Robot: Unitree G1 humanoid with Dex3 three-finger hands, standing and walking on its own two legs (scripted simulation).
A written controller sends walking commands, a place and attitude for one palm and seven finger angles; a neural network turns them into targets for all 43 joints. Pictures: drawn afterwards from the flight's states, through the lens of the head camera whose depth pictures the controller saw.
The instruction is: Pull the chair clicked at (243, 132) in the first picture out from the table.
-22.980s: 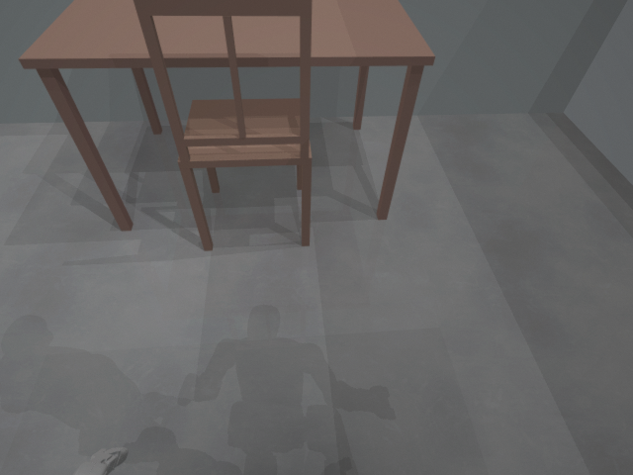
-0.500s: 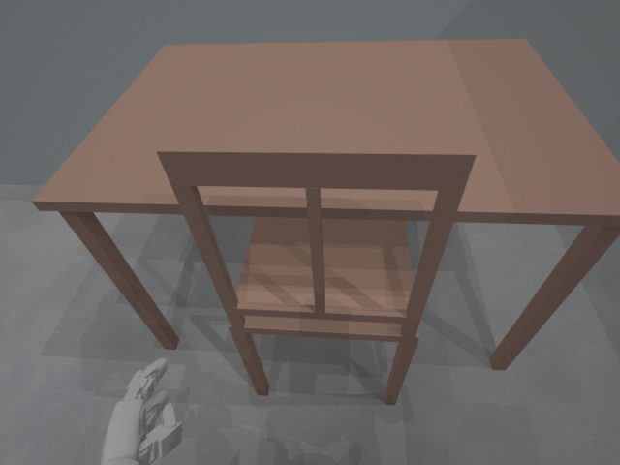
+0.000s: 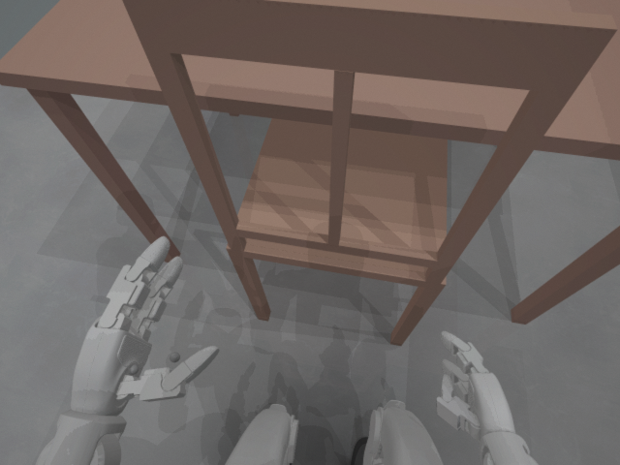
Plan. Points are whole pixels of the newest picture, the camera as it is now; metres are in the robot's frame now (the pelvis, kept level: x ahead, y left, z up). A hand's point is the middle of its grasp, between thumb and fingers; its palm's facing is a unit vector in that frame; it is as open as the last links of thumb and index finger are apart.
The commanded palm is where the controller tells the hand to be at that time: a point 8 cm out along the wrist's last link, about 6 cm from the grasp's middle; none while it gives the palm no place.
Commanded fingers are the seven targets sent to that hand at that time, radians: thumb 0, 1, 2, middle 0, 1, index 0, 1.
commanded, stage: raise the hand toward the chair's back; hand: left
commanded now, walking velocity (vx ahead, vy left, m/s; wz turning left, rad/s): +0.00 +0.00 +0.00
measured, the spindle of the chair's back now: (338, 177) +0.48 +0.02 +0.05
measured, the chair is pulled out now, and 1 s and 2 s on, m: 0.00 0.00 0.00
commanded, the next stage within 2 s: aim the fingers beside a spindle in 1.40 s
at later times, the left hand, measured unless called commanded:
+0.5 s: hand (169, 336) +0.24 +0.18 +0.06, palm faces -0.12 -0.99 -0.05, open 15.8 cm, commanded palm +0.23 +0.25 +0.07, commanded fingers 0.00 -0.50 0.30 -0.06 -0.08 -0.06 -0.08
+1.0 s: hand (127, 297) +0.28 +0.23 +0.08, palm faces -0.05 -1.00 -0.07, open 16.9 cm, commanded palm +0.25 +0.28 +0.08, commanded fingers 0.00 -0.50 0.30 -0.06 -0.08 -0.06 -0.08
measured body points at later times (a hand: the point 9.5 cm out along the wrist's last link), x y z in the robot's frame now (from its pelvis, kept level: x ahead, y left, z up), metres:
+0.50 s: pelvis +0.02 +0.02 +0.02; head +0.11 +0.03 +0.46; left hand +0.24 +0.24 +0.06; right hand +0.21 -0.25 -0.04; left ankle +0.00 +0.12 -0.63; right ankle +0.06 -0.10 -0.63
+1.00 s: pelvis +0.02 +0.03 +0.03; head +0.10 +0.04 +0.48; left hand +0.27 +0.29 +0.08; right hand +0.18 -0.23 -0.04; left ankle +0.00 +0.12 -0.63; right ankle +0.06 -0.10 -0.63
